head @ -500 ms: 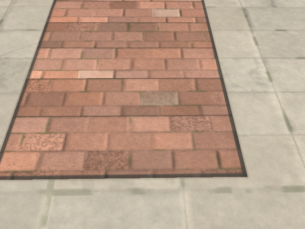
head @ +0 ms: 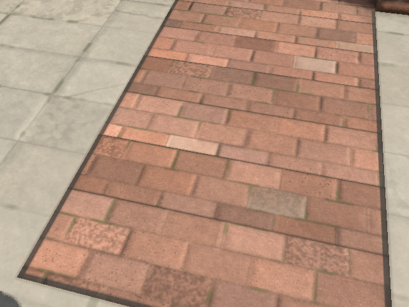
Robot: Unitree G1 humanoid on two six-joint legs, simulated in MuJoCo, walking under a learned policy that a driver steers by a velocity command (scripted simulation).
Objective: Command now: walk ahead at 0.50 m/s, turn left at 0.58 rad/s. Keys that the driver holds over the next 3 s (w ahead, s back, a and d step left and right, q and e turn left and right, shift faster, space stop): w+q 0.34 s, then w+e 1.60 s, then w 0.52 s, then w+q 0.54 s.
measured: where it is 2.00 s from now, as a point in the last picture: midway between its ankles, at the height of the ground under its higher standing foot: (202, 167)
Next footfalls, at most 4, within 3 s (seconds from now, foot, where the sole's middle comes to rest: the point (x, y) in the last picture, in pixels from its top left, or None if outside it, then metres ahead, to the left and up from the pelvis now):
0.40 left None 0.34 0.19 -0.77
0.94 right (206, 247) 0.68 0.02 -0.77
1.42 left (159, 179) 0.98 0.19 -0.77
1.94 right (248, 149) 1.12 -0.17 -0.77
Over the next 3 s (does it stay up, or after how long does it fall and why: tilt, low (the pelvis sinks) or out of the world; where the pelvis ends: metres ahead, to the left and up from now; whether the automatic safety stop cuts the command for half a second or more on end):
stays up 1.52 -0.35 -0.01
